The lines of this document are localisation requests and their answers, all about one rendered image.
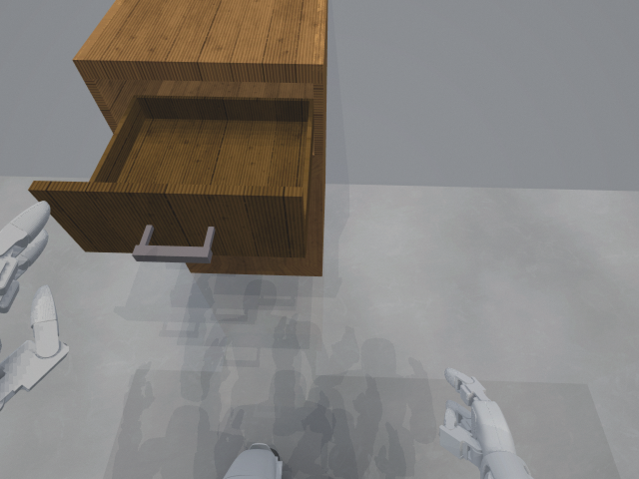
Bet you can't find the robot left shin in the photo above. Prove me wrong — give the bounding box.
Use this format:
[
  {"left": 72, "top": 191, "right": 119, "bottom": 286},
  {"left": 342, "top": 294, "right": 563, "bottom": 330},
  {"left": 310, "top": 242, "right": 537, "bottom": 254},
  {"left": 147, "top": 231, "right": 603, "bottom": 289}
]
[{"left": 249, "top": 443, "right": 275, "bottom": 455}]

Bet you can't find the cabinet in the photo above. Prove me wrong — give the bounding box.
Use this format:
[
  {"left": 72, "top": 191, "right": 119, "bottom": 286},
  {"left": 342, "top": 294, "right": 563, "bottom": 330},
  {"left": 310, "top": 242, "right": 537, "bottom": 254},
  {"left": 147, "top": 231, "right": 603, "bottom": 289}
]
[{"left": 73, "top": 0, "right": 327, "bottom": 276}]

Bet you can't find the robot left thigh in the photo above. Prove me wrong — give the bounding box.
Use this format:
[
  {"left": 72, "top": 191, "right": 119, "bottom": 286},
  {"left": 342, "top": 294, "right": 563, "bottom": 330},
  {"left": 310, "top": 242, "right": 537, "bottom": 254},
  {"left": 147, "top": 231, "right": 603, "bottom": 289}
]
[{"left": 223, "top": 449, "right": 283, "bottom": 479}]

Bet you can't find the robot left hand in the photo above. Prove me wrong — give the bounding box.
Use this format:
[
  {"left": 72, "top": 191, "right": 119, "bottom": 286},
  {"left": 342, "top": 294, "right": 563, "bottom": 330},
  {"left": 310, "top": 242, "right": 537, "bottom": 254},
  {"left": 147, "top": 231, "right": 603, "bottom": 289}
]
[{"left": 0, "top": 201, "right": 69, "bottom": 411}]

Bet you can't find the robot right forearm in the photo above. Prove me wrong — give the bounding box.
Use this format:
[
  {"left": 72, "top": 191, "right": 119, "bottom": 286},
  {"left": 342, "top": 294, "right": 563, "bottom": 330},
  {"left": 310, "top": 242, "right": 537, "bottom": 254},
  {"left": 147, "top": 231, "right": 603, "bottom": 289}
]
[{"left": 480, "top": 451, "right": 534, "bottom": 479}]

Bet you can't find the robot right hand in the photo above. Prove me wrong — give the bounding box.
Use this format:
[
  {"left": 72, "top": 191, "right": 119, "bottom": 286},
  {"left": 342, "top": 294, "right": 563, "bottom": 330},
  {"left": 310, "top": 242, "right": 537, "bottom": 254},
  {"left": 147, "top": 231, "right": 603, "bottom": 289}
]
[{"left": 439, "top": 367, "right": 516, "bottom": 471}]

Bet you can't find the handle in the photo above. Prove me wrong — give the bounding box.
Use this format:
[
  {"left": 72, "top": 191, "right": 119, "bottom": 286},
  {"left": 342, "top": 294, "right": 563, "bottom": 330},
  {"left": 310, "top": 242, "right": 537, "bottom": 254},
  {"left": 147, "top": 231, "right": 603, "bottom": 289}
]
[{"left": 132, "top": 225, "right": 215, "bottom": 263}]

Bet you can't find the drawer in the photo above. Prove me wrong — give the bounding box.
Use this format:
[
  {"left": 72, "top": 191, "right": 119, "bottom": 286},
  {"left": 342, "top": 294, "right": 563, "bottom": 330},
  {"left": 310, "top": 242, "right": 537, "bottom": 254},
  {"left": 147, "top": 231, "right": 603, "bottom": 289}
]
[{"left": 28, "top": 95, "right": 315, "bottom": 257}]

